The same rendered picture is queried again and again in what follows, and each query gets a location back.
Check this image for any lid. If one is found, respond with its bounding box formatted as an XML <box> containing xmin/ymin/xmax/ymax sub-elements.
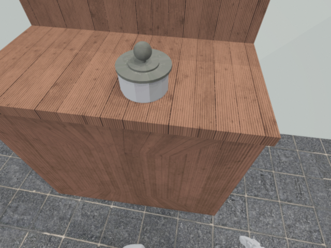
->
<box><xmin>115</xmin><ymin>49</ymin><xmax>172</xmax><ymax>84</ymax></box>

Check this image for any pot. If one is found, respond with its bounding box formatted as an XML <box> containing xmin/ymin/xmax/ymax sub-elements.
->
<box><xmin>118</xmin><ymin>75</ymin><xmax>169</xmax><ymax>103</ymax></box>

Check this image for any table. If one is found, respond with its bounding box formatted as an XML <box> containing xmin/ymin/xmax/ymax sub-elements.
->
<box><xmin>0</xmin><ymin>0</ymin><xmax>281</xmax><ymax>215</ymax></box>

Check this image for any knob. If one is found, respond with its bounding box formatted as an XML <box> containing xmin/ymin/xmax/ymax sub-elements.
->
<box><xmin>133</xmin><ymin>41</ymin><xmax>152</xmax><ymax>61</ymax></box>

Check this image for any right robot hand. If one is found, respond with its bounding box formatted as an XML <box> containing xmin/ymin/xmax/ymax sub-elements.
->
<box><xmin>239</xmin><ymin>236</ymin><xmax>265</xmax><ymax>248</ymax></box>

